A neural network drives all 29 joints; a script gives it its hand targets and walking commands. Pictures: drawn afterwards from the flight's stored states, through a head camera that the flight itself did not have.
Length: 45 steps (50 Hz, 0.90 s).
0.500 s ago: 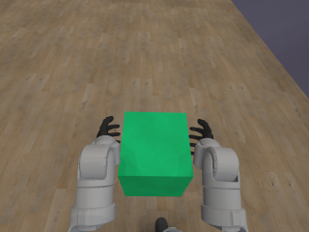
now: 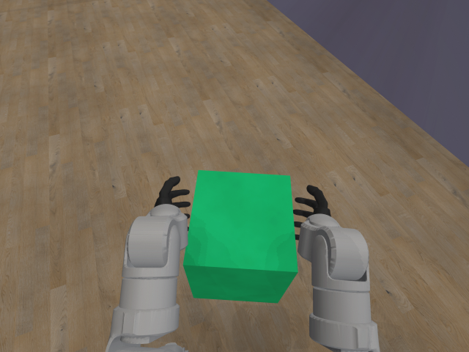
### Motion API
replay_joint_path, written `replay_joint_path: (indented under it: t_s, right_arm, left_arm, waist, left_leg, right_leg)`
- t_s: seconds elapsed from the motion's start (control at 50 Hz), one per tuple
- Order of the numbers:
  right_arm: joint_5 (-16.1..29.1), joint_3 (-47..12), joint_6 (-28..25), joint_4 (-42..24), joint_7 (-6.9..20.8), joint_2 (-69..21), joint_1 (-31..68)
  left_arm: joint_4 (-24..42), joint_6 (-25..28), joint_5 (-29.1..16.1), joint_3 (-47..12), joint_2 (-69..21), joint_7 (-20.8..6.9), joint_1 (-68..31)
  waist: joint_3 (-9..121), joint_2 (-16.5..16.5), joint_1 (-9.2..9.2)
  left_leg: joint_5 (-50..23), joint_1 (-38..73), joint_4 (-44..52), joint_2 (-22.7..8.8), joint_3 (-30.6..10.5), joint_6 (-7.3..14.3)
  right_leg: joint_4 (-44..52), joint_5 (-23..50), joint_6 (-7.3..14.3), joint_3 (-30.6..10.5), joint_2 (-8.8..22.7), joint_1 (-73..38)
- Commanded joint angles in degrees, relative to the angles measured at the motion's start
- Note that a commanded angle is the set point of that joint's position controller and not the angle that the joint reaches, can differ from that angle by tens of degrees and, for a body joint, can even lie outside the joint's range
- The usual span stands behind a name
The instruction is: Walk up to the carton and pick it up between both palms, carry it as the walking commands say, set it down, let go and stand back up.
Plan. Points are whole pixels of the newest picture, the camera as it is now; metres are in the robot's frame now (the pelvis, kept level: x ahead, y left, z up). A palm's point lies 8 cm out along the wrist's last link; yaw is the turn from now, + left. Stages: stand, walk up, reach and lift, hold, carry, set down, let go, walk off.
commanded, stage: carry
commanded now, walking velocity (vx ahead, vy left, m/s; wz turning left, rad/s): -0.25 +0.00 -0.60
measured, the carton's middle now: (239, 239) +0.33 -0.03 -0.02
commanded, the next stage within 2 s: none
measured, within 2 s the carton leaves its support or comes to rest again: neither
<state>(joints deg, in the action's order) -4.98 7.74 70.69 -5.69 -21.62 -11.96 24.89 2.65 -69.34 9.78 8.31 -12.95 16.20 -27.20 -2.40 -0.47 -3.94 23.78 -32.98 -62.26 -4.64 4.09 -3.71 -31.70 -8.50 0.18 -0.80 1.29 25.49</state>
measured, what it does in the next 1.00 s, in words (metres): walks backwards, turning right: left foot, then right foot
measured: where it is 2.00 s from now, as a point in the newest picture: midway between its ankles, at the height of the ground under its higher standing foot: outside the picture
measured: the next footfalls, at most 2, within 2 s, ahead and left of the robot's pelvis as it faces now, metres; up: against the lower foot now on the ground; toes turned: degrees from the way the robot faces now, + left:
left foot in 0.18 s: -0.07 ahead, +0.13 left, +0.00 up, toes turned -2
right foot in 0.54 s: -0.25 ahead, -0.13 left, +0.00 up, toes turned -8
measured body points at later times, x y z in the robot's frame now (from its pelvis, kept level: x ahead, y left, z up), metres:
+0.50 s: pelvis -0.21 +0.02 +0.00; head -0.19 +0.03 +0.45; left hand +0.15 +0.07 +0.09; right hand +0.09 -0.17 +0.09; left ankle -0.11 +0.13 -0.73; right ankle -0.26 -0.11 -0.71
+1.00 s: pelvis -0.34 +0.04 +0.00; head -0.36 +0.06 +0.45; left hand +0.00 +0.07 +0.09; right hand -0.07 -0.16 +0.09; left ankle -0.27 +0.15 -0.73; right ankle -0.28 -0.11 -0.73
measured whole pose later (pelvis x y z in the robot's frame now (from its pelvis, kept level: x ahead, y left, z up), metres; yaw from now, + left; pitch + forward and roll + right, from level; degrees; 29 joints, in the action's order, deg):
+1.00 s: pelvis -0.34 +0.04 +0.00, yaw -19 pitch +1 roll +0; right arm -8.0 9.3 69.9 3.7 -18.1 -12.5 26.3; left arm -1.6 -70.3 7.8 8.9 -12.1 19.4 -25.3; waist 5.8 -2.2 1.6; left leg 15.1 -19.6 -32.3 -2.6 3.7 -1.1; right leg -27.5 -6.7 -0.6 3.0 2.3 24.2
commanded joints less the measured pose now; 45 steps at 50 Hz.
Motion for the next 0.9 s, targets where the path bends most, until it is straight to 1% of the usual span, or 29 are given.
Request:
replay_joint_path:
  t_s: [0.0, 0.06, 0.1, 0.14, 0.16, 0.18, 0.2, 0.22, 0.24, 0.26, 0.3, 0.32, 0.38, 0.44, 0.48, 0.5, 0.52, 0.54, 0.56, 0.58, 0.6, 0.64, 0.68, 0.74, 0.78, 0.8, 0.82, 0.84, 0.88]
  right_arm:
    - [26.58, -36.74, -0.70, -0.16, 27.91, -63.82, 32.02]
    - [26.04, -35.48, -0.23, 2.65, 28.09, -63.71, 30.18]
    - [25.52, -34.57, -0.25, 3.73, 28.03, -63.67, 29.49]
    - [24.91, -33.83, -0.54, 3.76, 27.95, -63.85, 27.83]
    - [24.48, -33.72, -0.85, 3.04, 27.99, -64.05, 27.08]
    - [23.47, -32.83, -1.48, 3.87, 27.98, -64.02, 25.68]
    - [22.77, -31.30, -1.93, 3.28, 28.07, -63.69, 29.33]
    - [22.33, -30.20, -1.70, 3.51, 28.57, -62.44, 29.43]
    - [22.83, -30.66, -1.82, 1.17, 28.79, -61.81, 32.13]
    - [22.72, -30.67, -2.04, -0.37, 28.68, -61.41, 34.90]
    - [21.76, -29.30, -2.51, 0.94, 28.28, -60.92, 34.44]
    - [21.14, -28.53, -2.66, 1.83, 27.97, -60.67, 33.15]
    - [19.38, -27.60, -2.48, 3.82, 27.17, -59.29, 28.83]
    - [17.69, -27.79, -2.19, 4.61, 26.66, -58.06, 26.64]
    - [17.63, -28.70, -2.10, 5.13, 26.60, -58.28, 26.38]
    - [18.17, -29.61, -2.15, 5.33, 26.60, -58.97, 26.72]
    - [18.67, -30.81, -2.23, 5.47, 26.53, -59.61, 26.75]
    - [19.36, -32.67, -2.14, 1.06, 26.88, -59.31, 32.55]
    - [20.70, -35.33, -2.20, -0.58, 26.94, -61.47, 33.95]
    - [22.79, -36.07, -2.27, -2.13, 27.20, -62.65, 35.50]
    - [24.95, -36.73, -2.15, -2.98, 27.64, -63.21, 37.01]
    - [27.04, -37.08, -1.50, -2.17, 28.36, -63.56, 37.12]
    - [27.80, -36.88, -0.59, -0.79, 29.01, -63.17, 37.10]
    - [27.00, -35.11, 0.59, 3.97, 29.59, -62.56, 34.68]
    - [26.17, -34.29, 0.70, 6.17, 29.73, -62.66, 33.31]
    - [25.65, -33.88, 0.61, 6.88, 29.79, -62.53, 32.96]
    - [24.90, -33.28, 0.31, 7.96, 29.88, -62.94, 32.34]
    - [23.88, -31.76, -0.41, 9.16, 29.92, -62.45, 30.42]
    - [23.76, -30.09, -1.11, 7.86, 29.77, -61.55, 32.01]
  left_arm:
    - [3.48, 0.51, -22.72, -30.38, -58.61, -20.97, -23.90]
    - [2.05, 0.36, -22.39, -31.11, -58.01, -20.89, -22.65]
    - [1.76, 0.17, -22.95, -31.95, -58.12, -21.04, -22.82]
    - [2.52, -0.16, -24.08, -33.32, -58.63, -21.26, -23.66]
    - [2.77, -0.43, -24.65, -34.11, -58.64, -21.48, -24.47]
    - [3.99, -0.77, -25.95, -35.27, -59.17, -22.08, -26.83]
    - [5.05, -0.77, -27.57, -36.45, -60.06, -22.28, -30.76]
    - [3.86, -0.28, -27.99, -36.39, -61.17, -22.02, -32.86]
    - [3.37, 0.11, -29.17, -36.55, -62.78, -22.02, -33.23]
    - [3.17, 0.14, -30.09, -36.35, -63.78, -22.12, -33.71]
    - [0.83, -0.19, -29.56, -34.37, -63.13, -21.66, -31.87]
    - [-0.54, -0.35, -29.48, -34.04, -62.82, -21.48, -31.06]
    - [-3.21, -0.95, -28.84, -33.87, -61.74, -21.33, -29.21]
    - [-6.31, -1.69, -28.13, -32.84, -61.05, -21.75, -28.21]
    - [-6.97, -1.64, -27.31, -31.98, -61.03, -22.16, -27.10]
    - [-6.60, -1.53, -26.86, -31.32, -60.22, -22.36, -27.13]
    - [-5.69, -1.38, -26.44, -30.98, -59.59, -22.63, -26.03]
    - [-5.46, -0.41, -25.25, -31.90, -61.13, -22.58, -25.81]
    - [-2.53, -0.22, -26.49, -32.54, -62.49, -22.66, -27.81]
    - [-2.06, -0.21, -26.05, -31.74, -62.42, -22.53, -27.15]
    - [-1.25, 0.06, -25.38, -30.41, -61.91, -22.18, -26.82]
    - [0.12, 0.53, -23.95, -29.14, -61.11, -21.50, -26.32]
    - [0.18, 0.83, -22.60, -28.88, -61.00, -20.83, -25.98]
    - [-1.77, 0.85, -21.61, -29.43, -60.32, -20.37, -25.37]
    - [-3.39, 0.65, -21.82, -30.11, -60.54, -20.38, -25.42]
    - [-4.59, 0.64, -21.76, -30.26, -60.78, -20.48, -24.88]
    - [-4.54, 0.78, -21.92, -30.36, -61.04, -20.66, -25.30]
    - [-1.83, 0.82, -23.31, -32.07, -62.36, -21.19, -27.19]
    - [-0.59, 0.92, -25.82, -33.84, -63.32, -21.77, -30.62]
  waist:
    - [26.97, -9.69, 5.12]
    - [28.04, -11.52, 5.52]
    - [28.80, -12.82, 5.58]
    - [29.86, -14.75, 4.58]
    - [29.63, -11.12, 3.97]
    - [26.94, 9.09, 2.76]
    - [20.55, 25.35, 3.33]
    - [16.31, 16.63, 2.89]
    - [16.65, 8.49, 3.45]
    - [17.79, 6.30, 4.20]
    - [20.22, 7.35, 4.96]
    - [20.95, 8.84, 4.68]
    - [23.79, 13.55, 2.96]
    - [25.89, 17.55, 2.42]
    - [25.67, 15.08, 3.63]
    - [26.35, 10.42, 3.84]
    - [26.23, 1.05, 4.44]
    - [23.90, -21.29, 4.55]
    - [23.94, -17.77, 4.14]
    - [24.95, -12.19, 3.98]
    - [24.93, -9.37, 4.06]
    - [25.11, -10.23, 4.48]
    - [25.56, -9.35, 4.82]
    - [26.22, -8.97, 5.01]
    - [26.60, -7.48, 3.94]
    - [26.98, -6.68, 4.27]
    - [26.82, -1.05, 4.72]
    - [24.87, 8.08, 4.65]
    - [21.55, 7.36, 4.52]
  left_leg:
    - [2.73, 0.37, 3.62, 1.10, -2.29, -0.08]
    - [6.61, 4.88, 11.71, 3.79, -2.09, 0.53]
    - [7.45, 10.40, 18.97, 5.78, -1.05, 0.92]
    - [4.00, 23.89, 34.79, 7.15, 2.87, 1.92]
    - [3.48, 31.95, 43.21, 4.20, 0.43, 2.74]
    - [9.46, 33.12, 48.86, -10.27, -16.18, 8.54]
    - [1.86, 18.41, 49.67, -26.52, -25.37, 15.58]
    - [-3.23, 9.93, 50.99, -26.55, -19.75, 16.16]
    - [-5.15, 6.47, 49.41, -22.10, -12.01, 13.02]
    - [-10.42, 8.68, 46.38, -17.63, -5.99, 9.97]
    - [-22.31, 18.59, 40.52, -12.78, 0.51, 7.74]
    - [-30.34, 23.37, 37.60, -12.02, 1.22, 7.40]
    - [-50.88, 31.70, 31.68, -13.85, 0.73, 10.00]
    - [-48.66, 33.07, 31.21, -16.00, -2.98, 10.20]
    - [-39.96, 28.90, 29.64, -15.04, -2.44, 6.66]
    - [-33.10, 22.99, 26.32, -13.31, -1.48, 4.52]
    - [-20.53, 11.66, 21.02, -10.72, -0.48, 1.68]
    - [3.30, -0.58, 17.63, -3.24, 5.39, -1.48]
    - [9.44, 0.48, 8.36, -3.95, 0.18, -0.76]
    - [7.01, 1.29, 4.38, -2.63, -0.67, -0.31]
    - [3.79, 1.96, 2.38, -2.36, -1.39, -0.03]
    - [-0.29, 0.28, 2.48, -2.56, -2.16, -0.23]
    - [0.54, 2.35, 8.15, -1.84, -1.60, -0.39]
    - [5.15, 9.19, 20.67, 1.10, -0.25, 0.66]
    - [-5.35, 18.11, 36.42, 1.47, 0.63, 0.75]
    - [-7.10, 22.77, 39.55, -0.80, -2.84, 0.75]
    - [-10.68, 23.93, 39.33, -5.43, -9.48, 1.94]
    - [-9.77, 18.33, 39.68, -8.21, -11.95, 3.10]
    - [4.66, 12.25, 43.29, -6.72, -10.37, 3.21]
  right_leg:
    - [10.46, 11.68, 5.78, -13.83, 13.64, -19.78]
    - [13.00, 9.18, 5.33, -17.25, 13.49, -20.16]
    - [15.08, 6.47, 3.63, -18.00, 12.34, -18.60]
    - [18.47, 3.19, -2.38, -13.78, 8.08, -12.18]
    - [17.17, -1.08, -5.53, -10.88, 4.88, -6.06]
    - [3.50, -8.81, -8.99, -2.41, -2.89, 6.03]
    - [-22.26, -21.71, -6.06, 3.12, -3.75, 11.02]
    - [-35.11, -20.71, -3.82, -2.17, -2.32, 11.37]
    - [-40.71, -15.70, -2.89, -3.60, -1.64, 8.13]
    - [-43.78, -10.44, -2.93, -3.04, -0.74, 7.16]
    - [-41.07, -7.13, -4.29, 0.48, -0.93, 8.78]
    - [-35.79, -9.11, -4.67, 2.46, -0.89, 9.60]
    - [-22.94, -19.53, -4.22, 7.42, -1.24, 8.02]
    - [-9.73, -19.48, -3.30, 9.71, -2.20, 3.09]
    - [7.96, -6.82, -2.32, 9.16, -1.30, -5.20]
    - [12.20, -5.49, -2.31, 4.13, 2.44, -12.63]
    - [13.57, 4.64, -1.50, -6.22, 10.65, -20.17]
    - [9.42, 26.47, 5.81, -18.32, 22.37, -21.38]
    - [7.81, 32.96, 7.65, -15.50, 21.56, -19.42]
    - [8.34, 25.26, 6.71, -11.77, 18.70, -18.60]
    - [9.11, 15.87, 5.43, -8.25, 16.21, -17.35]
    - [10.67, 5.01, 5.23, -4.63, 13.32, -17.93]
    - [11.72, 0.81, 6.04, -4.77, 12.68, -17.72]
    - [11.38, 1.60, 6.34, -6.88, 13.39, -17.31]
    - [9.13, 2.14, 3.98, -5.57, 11.73, -15.10]
    - [7.33, 2.95, 2.62, -5.66, 10.42, -12.91]
    - [5.43, 4.21, 0.65, -4.68, 7.76, -10.21]
    - [4.61, -0.18, -0.06, -1.10, 5.29, -9.93]
    - [4.96, -5.35, -0.30, -0.20, 4.09, -11.48]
